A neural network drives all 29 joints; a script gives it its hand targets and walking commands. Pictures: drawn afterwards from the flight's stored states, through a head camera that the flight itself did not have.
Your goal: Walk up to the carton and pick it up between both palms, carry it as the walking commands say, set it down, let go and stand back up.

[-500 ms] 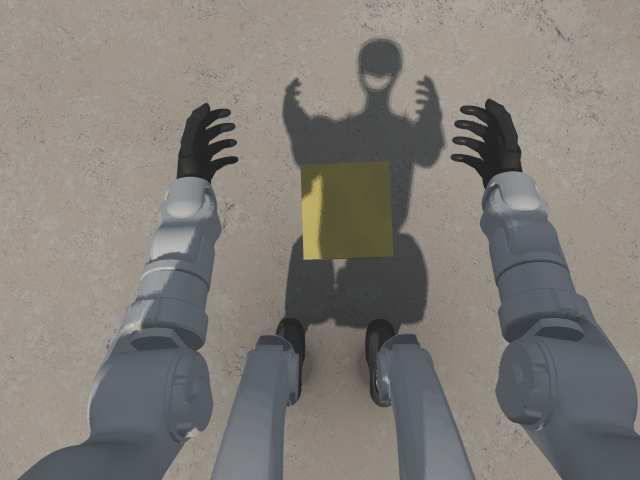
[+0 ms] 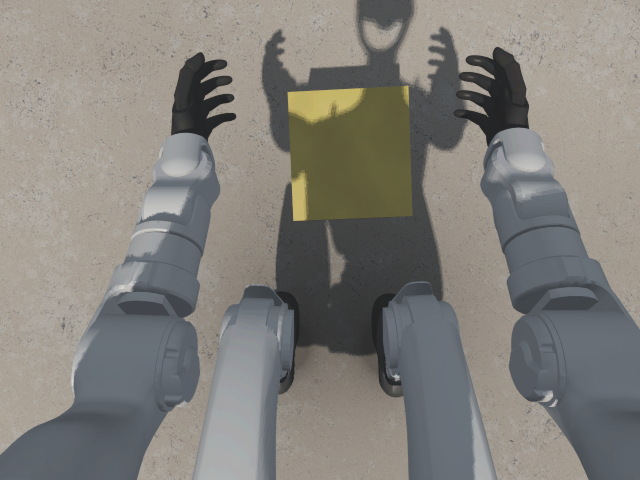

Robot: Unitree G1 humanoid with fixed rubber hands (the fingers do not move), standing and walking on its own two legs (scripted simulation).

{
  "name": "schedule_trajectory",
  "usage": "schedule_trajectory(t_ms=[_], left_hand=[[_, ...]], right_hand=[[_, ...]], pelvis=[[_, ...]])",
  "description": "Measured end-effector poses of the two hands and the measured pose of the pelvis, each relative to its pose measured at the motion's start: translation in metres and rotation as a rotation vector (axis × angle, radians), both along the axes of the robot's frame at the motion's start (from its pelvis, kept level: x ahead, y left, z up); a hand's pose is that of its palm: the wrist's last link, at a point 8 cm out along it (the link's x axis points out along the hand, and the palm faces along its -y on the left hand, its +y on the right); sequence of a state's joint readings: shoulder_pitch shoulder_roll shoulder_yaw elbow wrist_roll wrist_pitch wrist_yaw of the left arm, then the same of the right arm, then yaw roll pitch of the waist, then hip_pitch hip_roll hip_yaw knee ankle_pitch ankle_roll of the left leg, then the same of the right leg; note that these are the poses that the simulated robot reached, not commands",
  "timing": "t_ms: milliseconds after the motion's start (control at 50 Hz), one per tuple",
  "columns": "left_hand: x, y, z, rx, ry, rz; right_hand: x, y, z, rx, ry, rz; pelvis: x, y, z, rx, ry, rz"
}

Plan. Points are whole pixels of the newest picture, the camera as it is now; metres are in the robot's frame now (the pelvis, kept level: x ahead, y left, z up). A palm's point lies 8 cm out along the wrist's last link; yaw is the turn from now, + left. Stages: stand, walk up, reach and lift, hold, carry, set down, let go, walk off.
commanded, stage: reach and lift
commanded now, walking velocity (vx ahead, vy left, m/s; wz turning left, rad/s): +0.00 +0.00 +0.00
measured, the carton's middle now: (347, 164) +0.48 -0.03 -0.39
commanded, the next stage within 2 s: none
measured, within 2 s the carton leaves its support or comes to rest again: neither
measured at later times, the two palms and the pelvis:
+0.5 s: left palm (227, 155) +0.48 +0.15 -0.28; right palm (458, 153) +0.47 -0.19 -0.29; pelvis -0.02 +0.00 -0.09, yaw -1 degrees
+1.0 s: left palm (230, 154) +0.49 +0.16 -0.32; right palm (449, 156) +0.48 -0.19 -0.33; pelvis -0.02 +0.00 -0.12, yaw -1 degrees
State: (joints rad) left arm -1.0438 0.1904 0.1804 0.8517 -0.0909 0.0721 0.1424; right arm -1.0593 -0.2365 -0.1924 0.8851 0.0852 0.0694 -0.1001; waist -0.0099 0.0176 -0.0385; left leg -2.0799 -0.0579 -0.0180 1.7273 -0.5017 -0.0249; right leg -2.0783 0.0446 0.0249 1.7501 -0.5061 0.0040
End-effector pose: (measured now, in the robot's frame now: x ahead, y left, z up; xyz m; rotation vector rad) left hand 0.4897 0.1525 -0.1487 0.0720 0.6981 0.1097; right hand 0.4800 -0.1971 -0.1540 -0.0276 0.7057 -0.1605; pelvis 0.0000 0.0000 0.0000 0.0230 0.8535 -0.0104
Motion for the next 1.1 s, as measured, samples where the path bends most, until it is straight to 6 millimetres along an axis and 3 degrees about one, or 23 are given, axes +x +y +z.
schedule_trajectory(t_ms=[600,720,1100], left_hand=[[-0.006,-0.002,-0.16,0.009,0.088,-0.031],[-0.003,0.007,-0.17,0.017,0.098,-0.013],[0.001,0.001,-0.172,0.005,0.09,-0.024]], right_hand=[[-0.008,0.009,-0.159,0.012,0.081,0.007],[-0.01,0.01,-0.176,0.014,0.113,0.018],[-0.005,0.01,-0.175,0.018,0.095,0.018]], pelvis=[[-0.025,0.003,-0.108,-0.01,-0.137,-0.005],[-0.023,0.003,-0.118,-0.009,-0.184,-0.006],[-0.02,0.003,-0.124,-0.011,-0.182,-0.009]])
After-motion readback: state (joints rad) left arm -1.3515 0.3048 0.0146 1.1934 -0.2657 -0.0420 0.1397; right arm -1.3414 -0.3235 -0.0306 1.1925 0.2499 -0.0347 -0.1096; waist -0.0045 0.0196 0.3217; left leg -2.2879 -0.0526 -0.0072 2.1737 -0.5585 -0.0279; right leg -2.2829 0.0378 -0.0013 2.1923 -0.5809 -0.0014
